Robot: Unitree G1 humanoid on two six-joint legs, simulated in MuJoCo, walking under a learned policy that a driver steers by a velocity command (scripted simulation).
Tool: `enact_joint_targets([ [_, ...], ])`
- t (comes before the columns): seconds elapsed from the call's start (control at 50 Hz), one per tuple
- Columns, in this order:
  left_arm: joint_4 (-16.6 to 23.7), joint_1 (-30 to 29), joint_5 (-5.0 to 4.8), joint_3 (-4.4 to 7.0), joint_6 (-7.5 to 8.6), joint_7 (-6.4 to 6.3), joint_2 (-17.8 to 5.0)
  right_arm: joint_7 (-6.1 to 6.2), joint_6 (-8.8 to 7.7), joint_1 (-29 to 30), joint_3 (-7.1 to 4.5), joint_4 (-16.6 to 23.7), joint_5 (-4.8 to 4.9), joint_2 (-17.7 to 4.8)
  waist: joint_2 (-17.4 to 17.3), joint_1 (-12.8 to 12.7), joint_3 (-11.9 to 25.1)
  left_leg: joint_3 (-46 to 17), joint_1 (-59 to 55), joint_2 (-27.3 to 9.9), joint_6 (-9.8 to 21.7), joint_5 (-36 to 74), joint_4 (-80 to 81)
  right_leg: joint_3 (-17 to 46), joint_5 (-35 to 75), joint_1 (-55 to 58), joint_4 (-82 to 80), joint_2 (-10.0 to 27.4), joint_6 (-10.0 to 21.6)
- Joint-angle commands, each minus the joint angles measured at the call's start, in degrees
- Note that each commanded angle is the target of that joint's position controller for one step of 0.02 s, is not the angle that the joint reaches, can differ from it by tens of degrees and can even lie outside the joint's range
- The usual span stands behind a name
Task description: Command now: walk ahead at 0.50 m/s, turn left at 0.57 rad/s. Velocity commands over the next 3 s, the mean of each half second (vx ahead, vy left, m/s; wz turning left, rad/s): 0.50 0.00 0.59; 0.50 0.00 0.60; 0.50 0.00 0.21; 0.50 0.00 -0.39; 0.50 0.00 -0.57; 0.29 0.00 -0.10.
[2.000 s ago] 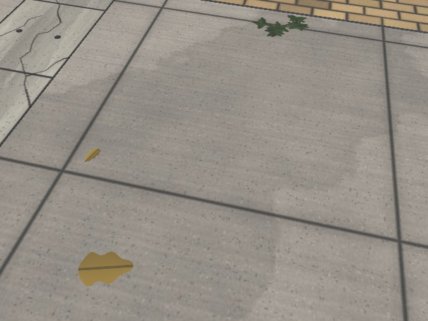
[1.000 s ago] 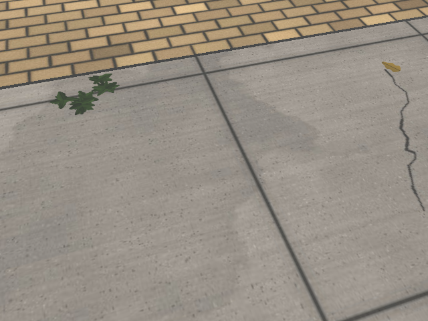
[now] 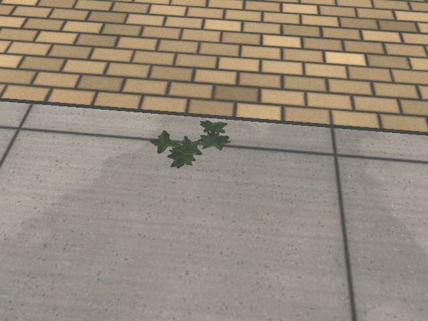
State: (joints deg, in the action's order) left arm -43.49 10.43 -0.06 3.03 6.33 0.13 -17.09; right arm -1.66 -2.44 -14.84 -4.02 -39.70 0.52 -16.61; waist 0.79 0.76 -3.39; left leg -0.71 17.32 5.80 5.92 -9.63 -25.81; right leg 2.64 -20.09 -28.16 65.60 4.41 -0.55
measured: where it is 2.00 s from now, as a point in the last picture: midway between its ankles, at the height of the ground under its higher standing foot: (103, 179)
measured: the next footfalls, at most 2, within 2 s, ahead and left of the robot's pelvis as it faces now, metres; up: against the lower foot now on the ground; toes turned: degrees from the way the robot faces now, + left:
right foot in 0.30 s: +0.37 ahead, -0.13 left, +0.00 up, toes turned +15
left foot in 0.84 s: +0.54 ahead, +0.21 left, +0.00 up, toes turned +32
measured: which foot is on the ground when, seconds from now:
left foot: down 0.00-0.32, up 0.34-0.82, down 0.84-1.00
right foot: up 0.00-0.28, down 0.30-0.84, up 0.86-1.00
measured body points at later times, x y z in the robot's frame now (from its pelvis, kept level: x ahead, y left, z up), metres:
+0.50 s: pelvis +0.28 -0.05 +0.00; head +0.31 -0.05 +0.45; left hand +0.31 +0.25 -0.10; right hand +0.48 -0.28 -0.10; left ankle +0.22 +0.08 -0.65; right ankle +0.33 -0.14 -0.74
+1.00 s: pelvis +0.51 +0.11 +0.00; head +0.53 +0.15 +0.45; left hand +0.46 +0.42 -0.11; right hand +0.77 -0.04 -0.09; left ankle +0.51 +0.19 -0.74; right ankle +0.56 -0.05 -0.65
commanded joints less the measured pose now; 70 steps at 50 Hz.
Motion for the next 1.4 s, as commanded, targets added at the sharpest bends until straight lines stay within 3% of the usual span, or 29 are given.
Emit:
enact_joint_targets([
  [0.02,3.55,1.63,1.00,1.67,-0.33,-0.25,-5.60,0.99,-1.41,1.50,-1.95,4.69,-0.07,-7.68,-2.38,-2.01,5.67,-17.83,-6.81,-15.09,11.84,16.43,12.99,1.03,4.50,-6.73,-5.75,1.91,-2.07],
  [0.12,6.41,-9.26,0.76,0.24,-0.39,0.18,-2.59,2.42,-0.78,-2.39,-2.52,3.00,0.60,-9.49,-4.70,1.84,3.21,-12.68,-1.99,-10.28,7.54,10.61,12.17,-0.13,22.49,-2.86,-27.53,-2.05,-3.80],
  [0.2,8.04,-13.71,-0.31,0.70,0.38,1.12,-4.47,2.64,-0.24,-5.86,-2.62,1.40,1.11,-9.49,-5.86,3.39,3.03,-17.89,-5.45,-12.28,6.10,4.40,8.78,1.58,24.54,0.06,-35.35,-3.92,-2.78],
  [0.26,7.75,-11.27,-0.47,1.71,1.14,1.45,-6.64,2.94,0.23,-5.37,-2.73,1.33,0.93,-9.18,-7.99,1.37,3.42,-22.83,-9.43,-14.08,4.81,4.56,3.66,2.35,17.71,3.35,-37.65,-4.05,-0.51],
  [0.3,5.59,-1.77,0.19,3.11,1.70,0.90,-8.79,2.75,0.36,-4.23,-1.76,2.08,0.60,-6.32,-7.53,-3.65,8.57,-20.90,-7.10,-10.02,2.03,8.04,-6.59,2.23,16.79,18.03,-40.34,-2.30,2.78],
  [0.32,4.87,6.82,0.95,3.90,1.70,0.39,-11.94,2.60,0.25,-5.15,-0.42,3.15,-0.43,-2.86,-0.55,-6.65,16.97,-15.72,0.09,-6.03,-0.23,-1.54,-22.92,12.06,12.99,32.94,-39.59,7.71,6.18],
  [0.34,2.63,10.91,1.14,4.90,0.82,0.74,-16.01,2.48,-0.28,-13.78,0.46,4.65,1.62,-0.17,19.52,-2.51,22.77,-9.28,20.95,0.90,-3.94,-25.54,-41.00,39.84,-0.49,49.41,-45.38,19.82,15.94],
  [0.36,3.59,9.25,-0.13,3.74,0.59,1.01,-10.24,2.80,-0.21,-12.21,-0.62,3.00,2.22,-6.67,12.08,-4.18,18.17,-10.84,27.71,-4.11,-4.62,-22.72,-47.96,43.07,-14.70,46.28,-48.80,19.59,14.53],
  [0.38,4.20,6.71,-0.21,2.82,0.26,0.70,-6.99,2.80,0.12,-5.37,-1.56,3.83,1.65,-9.74,7.00,-5.71,10.99,-9.33,28.84,-5.93,-4.81,-17.33,-49.08,33.33,-12.31,39.18,-49.54,16.92,11.82],
  [0.42,3.97,2.09,0.64,1.83,-0.31,0.54,-4.74,2.67,0.47,-0.90,-1.73,5.04,0.39,-8.41,3.36,-3.67,4.26,-7.73,25.41,-9.43,-5.24,-10.69,-45.32,20.54,2.25,27.30,-51.32,12.43,10.35],
  [0.46,3.13,1.34,0.78,1.56,0.02,0.28,-3.76,2.00,0.92,-1.95,-1.59,5.10,1.18,-6.05,6.11,-2.02,3.28,-6.59,21.42,-11.36,-5.21,-8.29,-42.40,12.70,8.35,22.73,-53.88,9.66,9.66],
  [0.56,0.64,2.78,0.42,2.63,0.42,0.12,-6.82,1.55,1.47,2.14,-0.77,7.15,0.82,-3.42,3.45,-2.29,1.95,-5.37,25.40,-12.61,-6.57,-1.10,-33.44,3.25,19.44,23.66,-56.97,10.89,11.81],
  [0.72,-2.48,6.60,-0.74,3.22,-1.49,-0.27,-10.17,-1.22,0.51,14.07,0.19,10.64,1.07,-1.98,2.30,-6.06,-1.52,1.47,21.44,-10.73,-4.32,9.27,-12.91,-9.06,26.94,29.70,-55.79,10.80,8.82],
  [0.78,-2.78,6.45,-1.65,3.93,-2.55,-0.59,-12.47,-1.70,0.84,12.71,-0.92,11.50,0.69,-4.27,4.26,-3.27,0.66,5.22,15.24,-6.92,-1.17,1.34,-10.40,-12.16,48.61,33.61,-48.09,11.60,7.24],
  [0.82,-2.41,5.30,-2.18,4.14,-3.33,-1.09,-13.30,-1.22,1.34,0.54,-3.31,8.71,0.61,-8.26,4.15,4.33,7.69,7.43,-1.86,-2.27,2.34,1.24,-6.63,-14.88,60.40,30.58,-30.68,9.91,5.31],
  [0.84,-1.80,5.73,-1.30,3.32,-3.17,-1.36,-11.41,-0.17,1.91,-9.85,-5.24,5.90,0.85,-11.95,0.59,9.14,12.80,1.59,-19.60,-4.08,4.91,2.83,-5.19,-15.00,48.66,18.35,-14.92,7.86,3.06],
  [0.86,1.44,10.39,1.69,0.50,-2.12,-0.60,-2.43,0.67,1.72,-8.88,-5.94,5.84,1.45,-18.51,-16.22,2.33,16.05,-28.20,-38.30,-19.51,13.78,-1.71,-2.47,-12.95,-7.54,-7.97,5.83,-2.51,-0.39],
  [0.88,2.71,6.95,0.05,0.47,0.11,0.24,-5.78,0.26,0.55,-10.51,-4.81,8.11,0.97,-15.70,-12.60,5.39,26.79,-48.87,-42.60,-25.61,19.62,-13.26,7.14,1.43,-14.94,-15.42,15.13,-6.14,-0.38],
  [0.9,4.44,0.77,-2.26,1.49,1.27,0.77,-9.45,-0.06,-0.37,-8.78,-3.69,7.20,0.45,-11.94,-8.08,6.65,18.81,-40.82,-37.89,-23.66,15.93,-11.22,8.97,3.09,-8.91,-20.40,14.49,-2.93,0.60],
  [0.94,4.15,-0.45,-0.65,1.11,2.04,0.26,-8.31,0.06,-0.92,-1.79,-2.61,7.39,0.46,-8.90,-1.64,1.72,9.15,-27.94,-21.16,-18.76,12.00,-0.13,9.43,2.46,-0.78,-15.22,4.24,1.24,0.92],
  [0.96,3.76,0.63,0.19,1.52,1.54,0.17,-8.89,0.23,-1.03,0.77,-2.06,8.14,-0.16,-7.57,-2.49,-0.36,7.64,-24.36,-15.51,-17.07,11.39,6.23,10.38,2.81,1.23,-11.14,1.00,2.34,0.46],
  [1.04,3.21,1.19,1.01,0.90,-0.69,0.28,-5.95,1.33,-1.55,1.02,-1.74,6.68,-0.26,-7.72,-2.70,-1.98,5.51,-16.54,-5.98,-15.00,11.55,17.18,13.26,0.32,7.03,-6.90,-7.96,2.29,-2.79],
  [1.14,5.28,-9.19,0.44,-0.55,-0.49,1.06,-2.96,2.15,-1.50,-3.48,-1.69,3.13,0.08,-8.71,-4.25,2.67,2.55,-10.09,-3.02,-11.39,7.15,9.96,13.87,-1.23,27.40,-2.08,-28.21,-0.47,-3.10],
  [1.24,7.51,-14.33,-0.22,-0.03,0.20,2.14,-4.92,2.02,-1.15,-7.85,-1.76,-0.34,0.53,-9.16,-4.97,4.39,0.20,-14.66,-12.69,-16.28,6.53,8.45,10.25,-0.09,24.15,-5.31,-35.54,-1.47,-0.03],
  [1.32,5.64,-5.48,0.06,1.44,0.66,2.09,-7.31,2.31,-0.04,-6.46,-1.77,-1.23,0.38,-9.23,-6.50,-1.04,4.39,-13.98,-17.15,-15.42,3.69,28.12,-0.17,-3.38,17.09,6.44,-39.56,-4.50,4.27],
  [1.34,3.96,2.72,0.49,2.40,0.79,1.79,-9.62,2.34,0.06,-6.09,-1.00,-0.67,-0.15,-7.63,-5.12,-4.80,11.54,-11.32,-12.65,-12.42,1.91,28.95,-11.18,-0.67,20.28,20.08,-37.37,-1.07,7.03],
  [1.36,2.99,10.92,1.34,3.65,0.69,1.54,-14.38,2.27,-0.54,-10.89,0.23,0.41,-0.18,-4.17,4.69,-5.54,21.33,-7.01,5.87,-5.24,-2.31,12.79,-31.30,18.03,17.29,42.67,-36.41,11.18,14.70],
  [1.38,0.75,14.96,-0.12,3.53,0.08,2.02,-12.55,2.23,-1.25,-13.58,0.85,-0.24,0.34,-2.94,16.34,-5.82,25.52,-6.99,19.29,0.07,-4.75,-22.30,-45.25,38.37,4.53,51.01,-45.25,18.03,19.59],
  [1.4,1.06,12.82,-1.24,2.28,-0.19,1.97,-8.78,2.00,-1.71,-8.79,-0.27,0.37,1.29,-7.97,9.53,-6.89,17.86,-9.94,25.84,-3.36,-4.36,-21.49,-49.88,36.94,-5.44,46.37,-48.05,16.96,17.17],
])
